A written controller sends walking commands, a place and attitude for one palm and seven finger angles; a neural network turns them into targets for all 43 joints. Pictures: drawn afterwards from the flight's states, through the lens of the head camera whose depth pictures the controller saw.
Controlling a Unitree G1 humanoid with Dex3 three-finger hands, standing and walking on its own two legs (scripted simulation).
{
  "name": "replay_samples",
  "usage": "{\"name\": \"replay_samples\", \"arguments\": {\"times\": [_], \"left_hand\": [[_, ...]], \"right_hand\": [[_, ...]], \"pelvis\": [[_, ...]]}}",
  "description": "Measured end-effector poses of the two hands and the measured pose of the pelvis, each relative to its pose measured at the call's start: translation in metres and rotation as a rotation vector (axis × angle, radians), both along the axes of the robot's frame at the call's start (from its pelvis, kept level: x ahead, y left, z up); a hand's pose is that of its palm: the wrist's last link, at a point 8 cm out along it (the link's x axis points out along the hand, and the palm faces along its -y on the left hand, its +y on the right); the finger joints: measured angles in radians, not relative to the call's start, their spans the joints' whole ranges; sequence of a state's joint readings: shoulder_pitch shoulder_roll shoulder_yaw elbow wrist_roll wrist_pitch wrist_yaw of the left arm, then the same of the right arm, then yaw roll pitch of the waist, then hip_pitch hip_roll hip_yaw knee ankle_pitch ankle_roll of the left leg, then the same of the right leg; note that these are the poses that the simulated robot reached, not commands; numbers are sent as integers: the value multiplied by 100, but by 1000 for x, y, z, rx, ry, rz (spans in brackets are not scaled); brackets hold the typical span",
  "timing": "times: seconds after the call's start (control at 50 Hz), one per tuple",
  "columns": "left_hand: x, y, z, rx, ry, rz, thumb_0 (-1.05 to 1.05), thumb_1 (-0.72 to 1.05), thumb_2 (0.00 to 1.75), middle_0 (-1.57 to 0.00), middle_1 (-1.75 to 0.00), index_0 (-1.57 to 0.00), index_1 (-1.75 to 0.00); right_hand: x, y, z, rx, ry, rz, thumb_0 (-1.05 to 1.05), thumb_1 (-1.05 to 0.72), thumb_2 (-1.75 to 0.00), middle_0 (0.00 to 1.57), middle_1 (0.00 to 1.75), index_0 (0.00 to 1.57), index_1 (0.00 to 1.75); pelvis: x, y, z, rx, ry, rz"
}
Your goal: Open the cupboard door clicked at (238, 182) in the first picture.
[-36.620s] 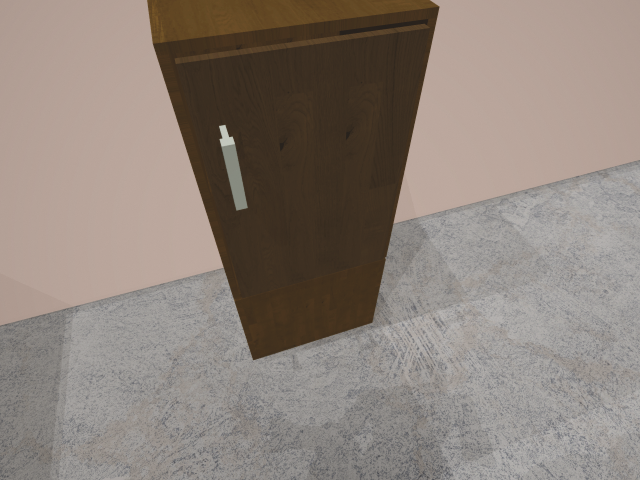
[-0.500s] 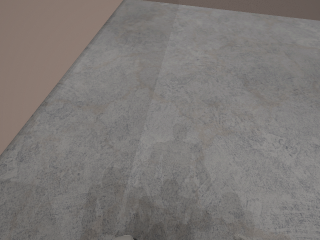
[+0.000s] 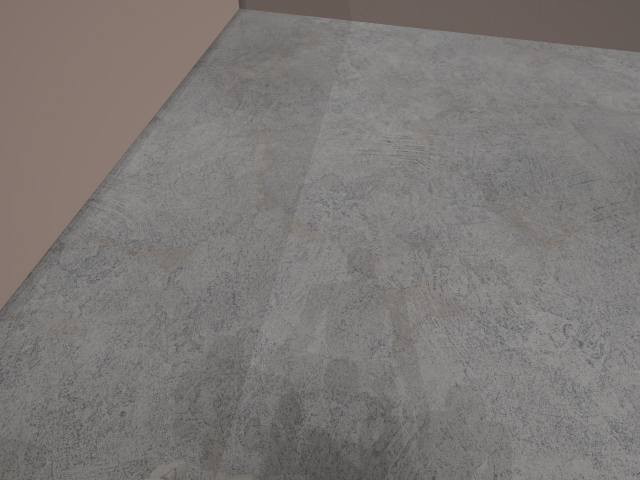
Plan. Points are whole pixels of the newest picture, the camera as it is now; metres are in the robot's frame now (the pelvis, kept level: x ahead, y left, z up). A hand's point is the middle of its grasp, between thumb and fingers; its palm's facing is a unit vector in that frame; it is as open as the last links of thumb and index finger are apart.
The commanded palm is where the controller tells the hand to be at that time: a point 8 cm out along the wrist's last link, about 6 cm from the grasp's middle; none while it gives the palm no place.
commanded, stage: turn to face it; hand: left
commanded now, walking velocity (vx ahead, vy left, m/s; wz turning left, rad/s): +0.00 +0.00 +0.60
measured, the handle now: out of the picture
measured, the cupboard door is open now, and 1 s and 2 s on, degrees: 45 45 45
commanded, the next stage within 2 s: none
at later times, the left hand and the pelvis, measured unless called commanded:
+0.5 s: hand out of the picture +0.12 +0.18 -0.15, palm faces +0.30 -0.91 -0.30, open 7.3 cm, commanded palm none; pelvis +0.08 -0.04 +0.00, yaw +17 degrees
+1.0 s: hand out of the picture +0.06 +0.19 -0.16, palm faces +0.59 -0.77 -0.26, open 7.4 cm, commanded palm none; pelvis +0.11 -0.04 +0.00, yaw +35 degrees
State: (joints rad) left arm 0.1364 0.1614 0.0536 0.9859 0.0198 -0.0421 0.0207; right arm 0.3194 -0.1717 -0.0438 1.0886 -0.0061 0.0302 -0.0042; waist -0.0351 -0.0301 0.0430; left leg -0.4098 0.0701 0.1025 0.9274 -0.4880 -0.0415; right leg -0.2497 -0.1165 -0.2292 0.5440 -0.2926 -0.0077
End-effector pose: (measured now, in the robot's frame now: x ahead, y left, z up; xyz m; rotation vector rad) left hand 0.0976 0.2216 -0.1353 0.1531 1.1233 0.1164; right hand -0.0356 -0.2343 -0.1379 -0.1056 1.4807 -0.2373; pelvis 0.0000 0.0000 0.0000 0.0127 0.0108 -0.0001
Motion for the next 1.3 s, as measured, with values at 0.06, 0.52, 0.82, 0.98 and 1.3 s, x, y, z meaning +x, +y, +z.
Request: {"name": "replay_samples", "arguments": {"times": [0.06,0.52,0.82,0.98,1.3], "left_hand": [[3,10,-8,-9,22,39,-1,93,90,-21,-30,-21,-30],[-5,-1,22,113,45,317,0,91,90,-20,-30,-20,-30],[-107,-21,-21,-9,245,580,1,91,90,-21,-30,-21,-30],[-82,-3,1,31,142,660,1,91,90,-20,-30,-20,-30],[-52,-49,16,63,62,780,0,91,90,-21,-30,-20,-30]], "right_hand": [[46,5,2,-3,-65,58,1,-91,-90,19,29,20,30],[268,-45,-2,1,-223,385,1,-90,-90,20,29,20,30],[382,46,16,26,-390,718,0,-91,-90,20,29,20,30],[371,49,18,33,-298,779,0,-90,-90,20,29,21,30],[419,32,4,55,-193,865,1,-90,-90,20,29,20,30]], "pelvis": [[15,3,-2,-7,0,37],[86,-44,0,17,18,306],[101,-31,-14,3,10,508],[112,-36,0,-26,5,597],[153,-60,2,18,8,806]]}}
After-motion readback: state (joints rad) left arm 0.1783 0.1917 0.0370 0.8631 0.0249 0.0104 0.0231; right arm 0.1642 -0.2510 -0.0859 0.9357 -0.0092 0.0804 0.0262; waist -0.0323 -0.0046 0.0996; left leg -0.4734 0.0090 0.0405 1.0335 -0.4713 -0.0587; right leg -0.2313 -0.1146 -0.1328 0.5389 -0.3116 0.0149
